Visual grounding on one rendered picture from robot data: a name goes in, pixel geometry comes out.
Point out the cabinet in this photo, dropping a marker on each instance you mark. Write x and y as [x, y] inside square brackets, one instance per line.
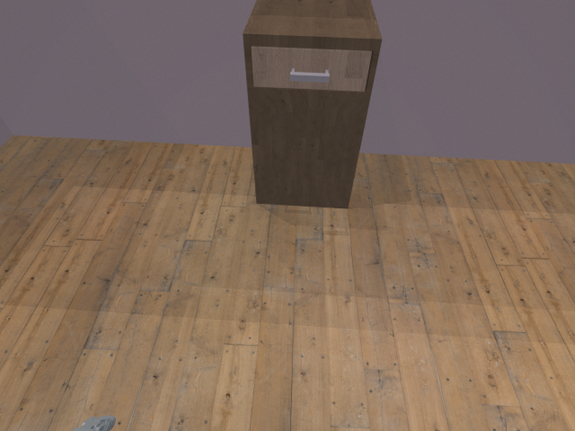
[306, 142]

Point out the drawer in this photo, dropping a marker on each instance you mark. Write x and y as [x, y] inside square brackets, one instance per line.
[348, 69]

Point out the handle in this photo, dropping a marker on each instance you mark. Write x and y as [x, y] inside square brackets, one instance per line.
[309, 77]

